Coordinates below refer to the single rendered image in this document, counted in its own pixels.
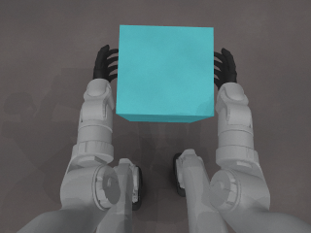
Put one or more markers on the robot right upper arm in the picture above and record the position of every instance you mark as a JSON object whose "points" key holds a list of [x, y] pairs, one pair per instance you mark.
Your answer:
{"points": [[243, 200]]}

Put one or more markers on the robot right hand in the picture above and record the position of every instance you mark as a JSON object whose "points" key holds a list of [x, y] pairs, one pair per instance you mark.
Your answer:
{"points": [[227, 66]]}

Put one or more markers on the robot right shin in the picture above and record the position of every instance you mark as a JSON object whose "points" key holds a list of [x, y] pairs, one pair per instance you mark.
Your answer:
{"points": [[186, 152]]}

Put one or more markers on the carton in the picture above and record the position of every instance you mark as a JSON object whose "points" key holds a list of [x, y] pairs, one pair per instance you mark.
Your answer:
{"points": [[165, 73]]}

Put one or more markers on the robot left hand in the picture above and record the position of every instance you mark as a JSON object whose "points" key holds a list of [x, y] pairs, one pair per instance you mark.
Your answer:
{"points": [[101, 69]]}

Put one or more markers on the robot left thigh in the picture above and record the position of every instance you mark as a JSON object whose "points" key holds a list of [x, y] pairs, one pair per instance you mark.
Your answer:
{"points": [[119, 218]]}

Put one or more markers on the right robot forearm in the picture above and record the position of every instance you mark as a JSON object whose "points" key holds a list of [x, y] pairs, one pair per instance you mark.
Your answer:
{"points": [[235, 132]]}

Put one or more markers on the left robot forearm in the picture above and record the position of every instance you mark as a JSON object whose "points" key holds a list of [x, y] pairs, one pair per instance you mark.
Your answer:
{"points": [[94, 141]]}

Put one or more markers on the robot left upper arm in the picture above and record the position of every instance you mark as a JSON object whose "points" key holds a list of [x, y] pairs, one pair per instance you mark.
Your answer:
{"points": [[86, 195]]}

